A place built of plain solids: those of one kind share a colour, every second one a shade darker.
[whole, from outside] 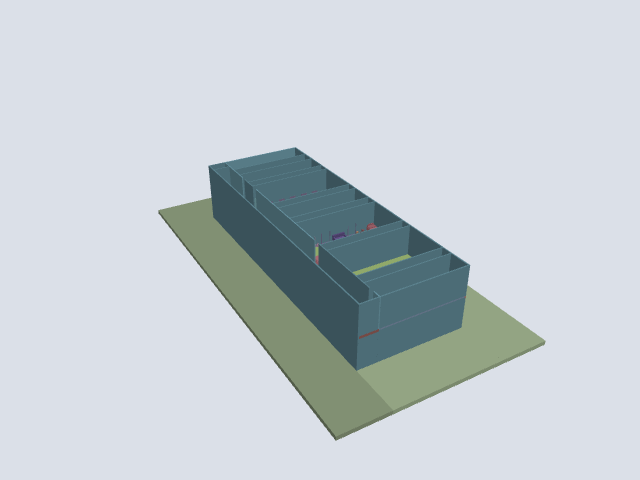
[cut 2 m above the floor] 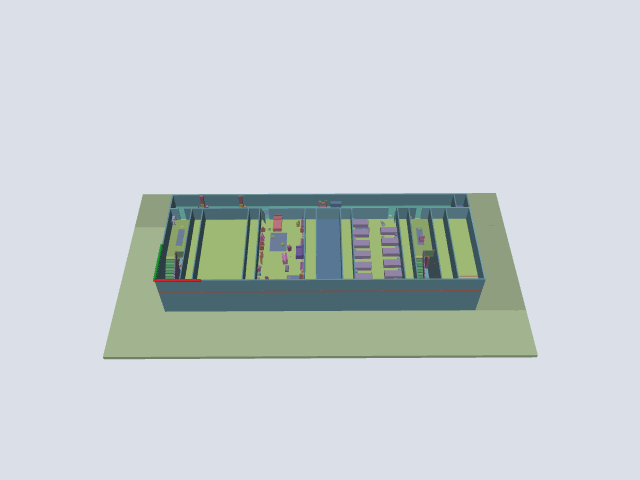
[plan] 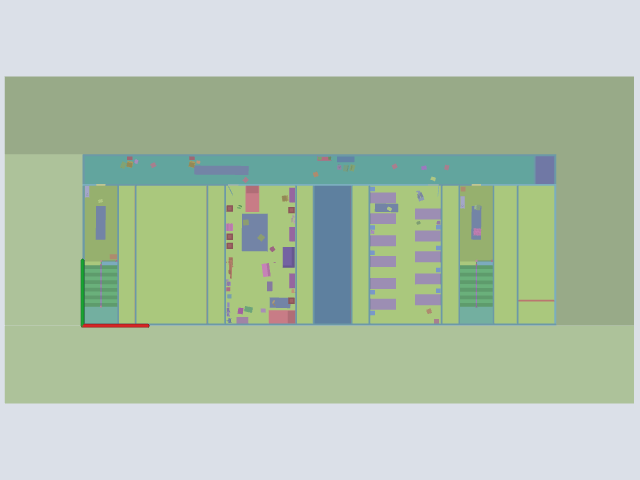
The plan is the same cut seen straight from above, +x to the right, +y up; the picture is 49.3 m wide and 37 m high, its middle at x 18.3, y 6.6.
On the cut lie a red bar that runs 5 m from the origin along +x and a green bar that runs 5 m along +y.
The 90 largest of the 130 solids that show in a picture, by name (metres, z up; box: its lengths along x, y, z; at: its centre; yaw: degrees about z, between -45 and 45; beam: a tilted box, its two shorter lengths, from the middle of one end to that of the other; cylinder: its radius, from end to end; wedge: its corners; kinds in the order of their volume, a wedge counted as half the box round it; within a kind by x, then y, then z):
{
 "under_1": {"box": [6.0, 13.21, 0.5], "at": [-3.0, 6.61, -0.33]},
 "under_2": {"box": [48.51, 6.0, 0.5], "at": [18.25, -3.0, -0.33]},
 "under_3": {"box": [48.51, 6.0, 0.5], "at": [18.25, 16.21, -0.33]},
 "under_4": {"box": [6.0, 13.21, 0.5], "at": [39.51, 6.61, -0.33]},
 "wall_1": {"box": [0.16, 10.63, 8.07], "at": [0.08, 5.47, 3.69]},
 "wall_2": {"box": [0.16, 2.13, 8.07], "at": [0.08, 11.98, 3.69]},
 "wall_3": {"box": [0.13, 10.63, 8.07], "at": [2.73, 5.47, 3.69]},
 "wall_4": {"box": [0.13, 10.63, 8.07], "at": [4.09, 5.47, 3.69]},
 "wall_5": {"box": [9.43, 0.13, 3.69], "at": [6.49, 10.86, 5.88]},
 "wall_6": {"box": [0.13, 10.63, 8.07], "at": [9.62, 5.47, 3.69]},
 "wall_7": {"box": [0.13, 10.63, 8.07], "at": [10.98, 5.47, 3.69]},
 "wall_8": {"box": [0.13, 10.63, 8.07], "at": [16.45, 5.47, 3.69]},
 "wall_9": {"box": [0.13, 10.63, 8.07], "at": [17.82, 5.47, 3.69]},
 "wall_10": {"box": [36.51, 0.16, 8.07], "at": [18.25, 0.08, 3.69]},
 "wall_11": {"box": [36.51, 0.16, 8.07], "at": [18.25, 13.13, 3.69]},
 "wall_12": {"box": [14.6, 0.13, 3.69], "at": [19.33, 10.86, 5.88]},
 "wall_13": {"box": [0.13, 10.63, 8.07], "at": [20.75, 5.47, 3.69]},
 "wall_14": {"box": [0.13, 10.63, 8.07], "at": [22.11, 5.47, 3.69]},
 "wall_15": {"box": [0.13, 10.63, 8.07], "at": [27.68, 5.47, 3.69]},
 "wall_16": {"box": [2.54, 0.13, 3.69], "at": [28.73, 10.86, 5.88]},
 "wall_17": {"box": [0.13, 10.63, 8.07], "at": [29.04, 5.47, 3.69]},
 "wall_18": {"box": [0.13, 10.63, 8.07], "at": [31.68, 5.47, 3.69]},
 "wall_19": {"box": [0.13, 10.63, 3.69], "at": [33.53, 5.47, 5.88]},
 "wall_20": {"box": [5.8, 0.13, 3.69], "at": [33.61, 10.86, 5.88]},
 "wall_21": {"box": [0.13, 2.13, 3.69], "at": [34.84, 11.98, 5.88]},
 "wall_22": {"box": [0.16, 10.63, 3.69], "at": [36.43, 5.47, 5.88]},
 "wall_23": {"box": [0.16, 2.13, 8.07], "at": [36.43, 11.98, 3.69]},
 "stair_1": {"box": [1.2, 3.19, 2.49], "at": [0.76, 3.06, 0.94]},
 "stair_2": {"box": [1.2, 2.9, 2.66], "at": [0.76, 3.2, 1.03]},
 "stair_3": {"box": [1.2, 2.61, 2.82], "at": [0.76, 3.35, 1.11]},
 "stair_4": {"box": [1.2, 2.32, 2.99], "at": [0.76, 3.49, 1.2]},
 "stair_5": {"box": [1.2, 2.03, 3.16], "at": [0.76, 3.63, 1.28]},
 "stair_6": {"box": [1.2, 1.74, 3.33], "at": [0.76, 3.78, 1.36]},
 "stair_7": {"box": [1.2, 1.45, 3.5], "at": [0.76, 3.92, 1.45]},
 "stair_8": {"box": [1.2, 1.16, 3.67], "at": [0.76, 4.07, 1.53]},
 "stair_9": {"box": [1.2, 0.87, 3.83], "at": [0.76, 4.21, 1.62]},
 "stair_10": {"box": [1.2, 0.58, 4.0], "at": [0.76, 4.36, 1.7]},
 "stair_11": {"box": [1.2, 0.29, 4.17], "at": [0.76, 4.5, 1.79]},
 "stair_12": {"box": [1.2, 0.58, 1.98], "at": [2.07, 1.75, 0.69]},
 "stair_13": {"box": [1.2, 0.87, 1.81], "at": [2.07, 1.9, 0.61]},
 "stair_14": {"box": [1.2, 1.16, 1.65], "at": [2.07, 2.04, 0.52]},
 "stair_15": {"box": [1.2, 1.45, 1.48], "at": [2.07, 2.19, 0.44]},
 "stair_16": {"box": [1.2, 1.74, 1.31], "at": [2.07, 2.33, 0.35]},
 "stair_17": {"box": [1.2, 2.03, 1.14], "at": [2.07, 2.48, 0.27]},
 "stair_18": {"box": [1.2, 2.32, 0.97], "at": [2.07, 2.62, 0.19]},
 "stair_19": {"box": [1.2, 2.61, 0.8], "at": [2.07, 2.77, 0.1]},
 "stair_20": {"box": [1.2, 2.9, 0.64], "at": [2.07, 2.91, 0.02]},
 "stair_21": {"box": [1.2, 3.19, 0.47], "at": [2.07, 3.06, -0.07]},
 "stair_22": {"box": [1.2, 3.19, 2.49], "at": [29.7, 3.06, 0.94]},
 "stair_23": {"box": [1.2, 2.9, 2.66], "at": [29.7, 3.2, 1.03]},
 "stair_24": {"box": [1.2, 2.61, 2.82], "at": [29.7, 3.35, 1.11]},
 "stair_25": {"box": [1.2, 2.32, 2.99], "at": [29.7, 3.49, 1.2]},
 "stair_26": {"box": [1.2, 2.03, 3.16], "at": [29.7, 3.63, 1.28]},
 "stair_27": {"box": [1.2, 1.74, 3.33], "at": [29.7, 3.78, 1.36]},
 "stair_28": {"box": [1.2, 1.45, 3.5], "at": [29.7, 3.92, 1.45]},
 "stair_29": {"box": [1.2, 1.16, 3.67], "at": [29.7, 4.07, 1.53]},
 "stair_30": {"box": [1.2, 0.87, 3.83], "at": [29.7, 4.21, 1.62]},
 "stair_31": {"box": [1.2, 0.58, 4.0], "at": [29.7, 4.36, 1.7]},
 "stair_32": {"box": [1.2, 0.29, 4.17], "at": [29.7, 4.5, 1.79]},
 "stair_33": {"box": [1.2, 0.58, 1.98], "at": [31.01, 1.75, 0.69]},
 "stair_34": {"box": [1.2, 0.87, 1.81], "at": [31.01, 1.9, 0.61]},
 "stair_35": {"box": [1.2, 1.16, 1.65], "at": [31.01, 2.04, 0.52]},
 "stair_36": {"box": [1.2, 1.45, 1.48], "at": [31.01, 2.19, 0.44]},
 "stair_37": {"box": [1.2, 1.74, 1.31], "at": [31.01, 2.33, 0.35]},
 "stair_38": {"box": [1.2, 2.03, 1.14], "at": [31.01, 2.48, 0.27]},
 "stair_39": {"box": [1.2, 2.32, 0.97], "at": [31.01, 2.62, 0.19]},
 "stair_40": {"box": [1.2, 2.61, 0.8], "at": [31.01, 2.77, 0.1]},
 "stair_41": {"box": [1.2, 2.9, 0.64], "at": [31.01, 2.91, 0.02]},
 "stair_42": {"box": [1.2, 3.19, 0.47], "at": [31.01, 3.06, -0.07]},
 "upper_floor_1": {"box": [2.51, 5.84, 0.16], "at": [1.42, 7.87, 3.96]},
 "upper_floor_2": {"box": [1.23, 10.63, 0.16], "at": [3.42, 5.47, 3.96]},
 "upper_floor_3": {"box": [5.4, 10.63, 0.16], "at": [6.86, 5.47, 3.96]},
 "upper_floor_4": {"box": [1.23, 10.63, 0.16], "at": [10.3, 5.47, 3.96]},
 "upper_floor_5": {"box": [5.34, 10.63, 0.16], "at": [13.72, 5.47, 3.96]},
 "upper_floor_6": {"box": [1.23, 10.63, 0.16], "at": [17.14, 5.47, 3.96]},
 "upper_floor_7": {"box": [1.23, 10.63, 0.16], "at": [21.43, 5.47, 3.96]},
 "upper_floor_8": {"box": [5.44, 10.63, 0.16], "at": [24.89, 5.47, 3.96]},
 "upper_floor_9": {"box": [1.23, 10.63, 0.16], "at": [28.36, 5.47, 3.96]},
 "upper_floor_10": {"box": [2.51, 5.84, 0.16], "at": [30.36, 7.87, 3.96]},
 "upper_floor_11": {"box": [1.73, 10.63, 0.16], "at": [32.6, 5.47, 3.96]},
 "upper_floor_12": {"box": [2.75, 10.63, 0.16], "at": [34.98, 5.47, 3.96]},
 "floor_1": {"box": [2.51, 6.14, 0.79], "at": [1.42, 7.72, -0.4]},
 "floor_2": {"box": [2.51, 6.14, 0.79], "at": [30.36, 7.72, -0.4]},
 "stair_landing_1": {"box": [2.51, 1.3, 2.32], "at": [1.42, 0.81, 0.86]},
 "stair_landing_2": {"box": [2.51, 1.3, 2.32], "at": [30.36, 0.81, 0.86]},
 "floor_mag_1": {"box": [2.75, 8.8, 0.5], "at": [34.98, 6.39, -0.54]},
 "upper_floor_ucor_1": {"box": [34.62, 2.13, 0.16], "at": [17.47, 11.98, 3.96]},
 "upper_floor_pass_1": {"box": [2.8, 10.63, 0.16], "at": [19.28, 5.47, 3.96]},
 "wall_band_1": {"box": [36.51, 0.16, 0.31], "at": [18.25, 0.08, 3.88]},
 "iron_single_1": {"box": [1.99, 0.85, 0.53], "at": [23.17, 9.85, 4.3]}
}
